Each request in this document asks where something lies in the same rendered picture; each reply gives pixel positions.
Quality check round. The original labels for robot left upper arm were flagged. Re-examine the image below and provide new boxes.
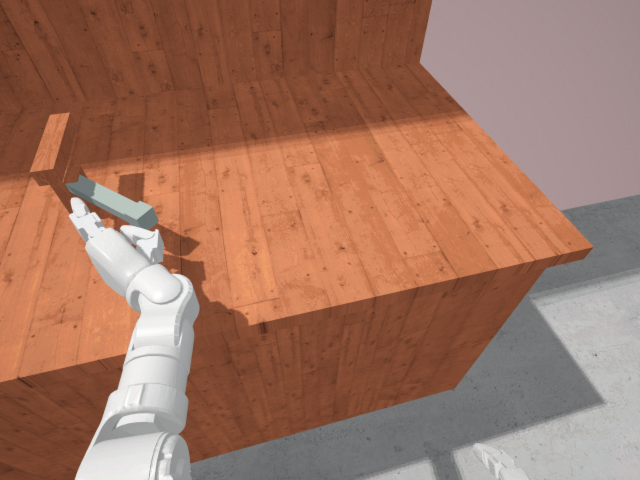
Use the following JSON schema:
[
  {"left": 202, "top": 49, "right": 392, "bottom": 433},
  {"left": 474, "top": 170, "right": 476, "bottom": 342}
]
[{"left": 77, "top": 431, "right": 192, "bottom": 480}]

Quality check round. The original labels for tap lever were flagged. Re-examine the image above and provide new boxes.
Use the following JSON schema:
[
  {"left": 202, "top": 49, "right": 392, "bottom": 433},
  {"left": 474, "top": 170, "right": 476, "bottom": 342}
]
[{"left": 65, "top": 174, "right": 159, "bottom": 230}]

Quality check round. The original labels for counter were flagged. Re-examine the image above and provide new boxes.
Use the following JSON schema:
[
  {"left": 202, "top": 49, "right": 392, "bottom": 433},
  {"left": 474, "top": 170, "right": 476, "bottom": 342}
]
[{"left": 0, "top": 0, "right": 594, "bottom": 480}]

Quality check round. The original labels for robot left forearm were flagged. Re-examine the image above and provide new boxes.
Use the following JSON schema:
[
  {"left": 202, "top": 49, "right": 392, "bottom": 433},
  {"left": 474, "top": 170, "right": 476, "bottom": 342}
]
[{"left": 75, "top": 264, "right": 200, "bottom": 480}]

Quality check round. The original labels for robot right hand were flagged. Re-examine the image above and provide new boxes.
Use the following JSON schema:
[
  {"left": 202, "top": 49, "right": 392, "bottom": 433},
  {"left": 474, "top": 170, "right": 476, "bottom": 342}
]
[{"left": 473, "top": 443, "right": 530, "bottom": 480}]

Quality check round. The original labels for robot left hand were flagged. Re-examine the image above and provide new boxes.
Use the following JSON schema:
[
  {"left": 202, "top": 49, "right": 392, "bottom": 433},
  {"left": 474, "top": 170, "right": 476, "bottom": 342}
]
[{"left": 69, "top": 197, "right": 164, "bottom": 298}]

